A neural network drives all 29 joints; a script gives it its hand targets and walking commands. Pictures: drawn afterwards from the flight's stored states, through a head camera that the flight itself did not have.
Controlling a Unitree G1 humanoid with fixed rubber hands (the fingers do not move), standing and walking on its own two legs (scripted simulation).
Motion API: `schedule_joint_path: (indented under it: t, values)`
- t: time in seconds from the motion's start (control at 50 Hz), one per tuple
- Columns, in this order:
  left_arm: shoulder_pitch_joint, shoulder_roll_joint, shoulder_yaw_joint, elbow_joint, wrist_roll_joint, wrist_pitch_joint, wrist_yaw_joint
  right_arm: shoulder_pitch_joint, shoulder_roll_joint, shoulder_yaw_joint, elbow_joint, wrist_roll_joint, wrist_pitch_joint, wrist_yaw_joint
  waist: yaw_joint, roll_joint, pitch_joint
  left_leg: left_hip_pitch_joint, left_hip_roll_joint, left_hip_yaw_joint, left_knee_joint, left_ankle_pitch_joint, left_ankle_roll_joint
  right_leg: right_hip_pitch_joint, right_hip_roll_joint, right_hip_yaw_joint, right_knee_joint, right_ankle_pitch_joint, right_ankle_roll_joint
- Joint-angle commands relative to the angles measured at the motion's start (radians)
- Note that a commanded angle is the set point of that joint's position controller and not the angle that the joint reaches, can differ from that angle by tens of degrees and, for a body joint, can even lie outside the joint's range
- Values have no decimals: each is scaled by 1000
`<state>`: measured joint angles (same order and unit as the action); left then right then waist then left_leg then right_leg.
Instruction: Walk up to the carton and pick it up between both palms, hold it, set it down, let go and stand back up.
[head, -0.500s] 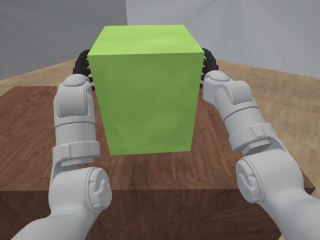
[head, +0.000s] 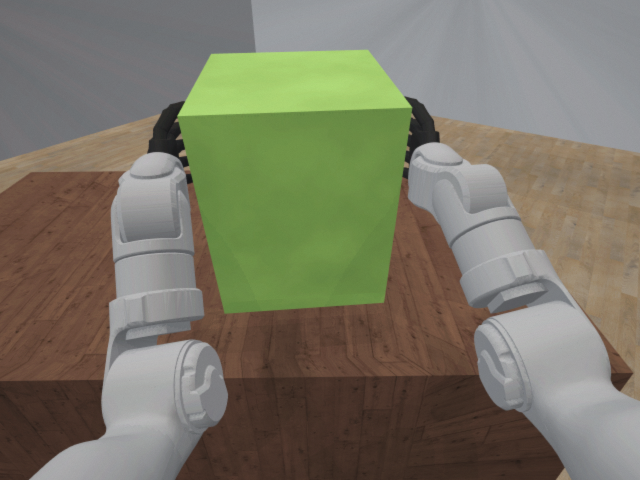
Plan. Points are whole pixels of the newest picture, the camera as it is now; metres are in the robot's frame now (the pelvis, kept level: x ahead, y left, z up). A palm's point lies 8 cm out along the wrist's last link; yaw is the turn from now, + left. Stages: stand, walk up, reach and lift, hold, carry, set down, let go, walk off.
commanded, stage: hold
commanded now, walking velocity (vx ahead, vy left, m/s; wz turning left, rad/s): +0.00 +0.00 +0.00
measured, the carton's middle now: (297, 178) +0.40 +0.00 +0.26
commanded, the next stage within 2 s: none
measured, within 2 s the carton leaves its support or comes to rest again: neither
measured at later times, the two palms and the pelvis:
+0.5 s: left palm (167, 162) +0.37 +0.14 +0.30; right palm (425, 154) +0.36 -0.15 +0.30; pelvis +0.00 +0.00 +0.00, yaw +0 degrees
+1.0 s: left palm (169, 163) +0.37 +0.14 +0.30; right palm (425, 156) +0.36 -0.15 +0.30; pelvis +0.00 +0.00 +0.00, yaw +0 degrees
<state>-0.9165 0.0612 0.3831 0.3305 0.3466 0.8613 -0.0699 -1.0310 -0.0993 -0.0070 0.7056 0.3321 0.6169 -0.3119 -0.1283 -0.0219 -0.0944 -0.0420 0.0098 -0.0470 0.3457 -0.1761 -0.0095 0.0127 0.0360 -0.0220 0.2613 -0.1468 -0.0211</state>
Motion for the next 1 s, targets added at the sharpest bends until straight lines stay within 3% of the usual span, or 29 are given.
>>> schedule_joint_path:
  t: [0.0,0.02,0.04,0.08,0.16,0.2,0.24,0.26,0.3,0.32,0.36,0.38,0.4,0.42,0.44,0.46,0.5,0.54,0.6,0.64,0.66,0.68,0.74,0.76,0.82,0.88,0.9,0.94,0.98]
  values:
    - [-697,-560,-398,-39,-212,-55,-143,-772,576,224,-329,150,-46,125,-1,59,-310,-10,-56,50,-45,140,-29,122,39,-12,3,195,61]
    - [-705,-537,-379,-5,-195,-50,-149,-748,577,199,-274,129,-33,124,-15,32,-229,-39,-58,56,-61,94,-20,78,26,1,-13,155,65]
    - [-683,-537,-369,-5,-187,-52,-155,-731,589,203,-268,123,-35,126,-7,19,-259,-26,-58,59,-66,87,-18,88,26,0,-18,150,68]
    - [-673,-534,-359,12,-176,-53,-162,-724,586,202,-255,131,-36,128,-6,39,-227,-35,-57,60,-74,68,-15,88,21,5,-18,127,64]
    - [-698,-527,-361,3,-187,-55,-155,-733,564,199,-237,138,-30,133,5,59,-254,-60,-46,53,-73,113,-25,119,36,2,-6,150,54]
    - [-711,-542,-370,-31,-206,-63,-153,-761,591,224,-288,152,-44,127,-4,30,-305,-13,-58,46,-57,140,-18,126,29,1,2,222,64]
    - [-715,-531,-363,-25,-197,-61,-154,-748,581,208,-253,147,-35,125,-3,36,-276,-17,-56,46,-58,123,-19,107,26,-5,-3,194,67]
    - [-726,-535,-377,-20,-199,-61,-153,-731,582,199,-236,141,-33,128,-22,54,-246,-23,-54,47,-61,111,-28,92,33,-7,-8,173,58]
    - [-693,-558,-364,23,-187,-54,-152,-752,562,196,-243,144,-40,137,-1,91,-245,-26,-42,49,-65,120,-29,88,36,-10,-7,134,48]
    - [-664,-546,-348,38,-185,-49,-156,-758,561,191,-254,143,-43,134,-2,68,-243,-23,-46,47,-60,123,-27,101,36,-4,-18,153,53]
    - [-697,-554,-380,-29,-198,-51,-153,-752,560,198,-258,153,-45,138,-6,92,-280,-29,-41,46,-60,154,-36,113,39,-16,3,164,49]
    - [-668,-548,-356,8,-180,-44,-156,-750,563,195,-274,148,-44,133,2,63,-241,-33,-45,56,-51,156,-31,118,41,-17,-7,177,60]
    - [-729,-539,-373,-52,-199,-55,-156,-778,581,206,-279,155,-45,135,-5,30,-290,-14,-49,46,-51,149,-20,119,40,-12,1,193,61]
    - [-679,-535,-342,14,-179,-46,-159,-757,571,205,-252,152,-37,131,-3,45,-242,-26,-50,54,-56,152,-23,119,36,-7,-8,199,58]
    - [-693,-532,-363,-37,-192,-53,-159,-761,588,225,-294,156,-42,129,3,25,-294,-24,-54,52,-50,159,-16,137,35,-4,1,222,64]
    - [-708,-524,-355,8,-191,-52,-161,-778,579,203,-285,152,-39,126,-5,33,-266,-27,-66,48,-50,103,-16,101,21,18,-12,182,68]
    - [-742,-541,-369,-41,-207,-63,-154,-775,603,217,-289,149,-43,128,-2,35,-296,-10,-62,51,-55,112,-12,91,23,4,-7,174,69]
    - [-726,-551,-388,-25,-213,-60,-156,-765,596,208,-296,151,-44,122,-27,58,-294,-9,-65,52,-45,126,-25,82,24,4,-12,179,69]
    - [-698,-524,-329,60,-175,-46,-157,-758,570,190,-224,140,-32,129,5,39,-187,-53,-53,49,-73,74,-17,64,28,-1,-19,116,67]
    - [-682,-541,-365,-35,-187,-55,-152,-751,574,222,-267,162,-42,131,7,64,-301,-14,-45,53,-56,154,-23,131,41,-10,1,188,62]
    - [-700,-527,-345,-18,-187,-48,-152,-767,563,217,-261,162,-37,130,8,45,-290,-19,-49,51,-57,147,-20,122,41,-9,-1,181,62]
    - [-695,-534,-353,3,-181,-44,-151,-769,569,216,-260,165,-36,129,10,63,-257,-29,-50,50,-62,152,-23,130,39,-9,-5,201,63]
    - [-688,-549,-372,-29,-195,-47,-157,-734,563,203,-271,158,-37,124,-28,63,-278,-15,-58,55,-54,146,-30,119,33,-1,-9,203,66]
    - [-709,-528,-368,-10,-192,-44,-161,-723,563,190,-225,144,-27,122,-37,55,-223,-21,-57,47,-60,110,-30,81,28,0,-16,174,61]
    - [-694,-564,-405,-80,-223,-54,-154,-739,585,228,-328,172,-39,120,-18,61,-342,-8,-52,41,-36,211,-35,142,41,-1,5,262,63]
    - [-693,-556,-415,-72,-218,-47,-150,-757,577,240,-347,181,-34,113,-23,63,-333,-8,-58,43,-33,216,-36,140,40,-6,12,275,67]
    - [-670,-546,-406,-44,-211,-37,-151,-719,553,230,-301,172,-23,109,-38,86,-271,0,-56,42,-36,204,-42,124,34,-2,0,271,64]
    - [-677,-567,-415,-74,-214,-41,-153,-719,564,230,-299,177,-29,116,-29,105,-270,-12,-49,39,-52,175,-47,122,54,-16,3,199,51]
    - [-692,-555,-385,-14,-198,-41,-149,-739,558,209,-264,159,-22,128,-9,69,-209,-54,-43,42,-68,122,-35,86,43,-12,-9,141,55]
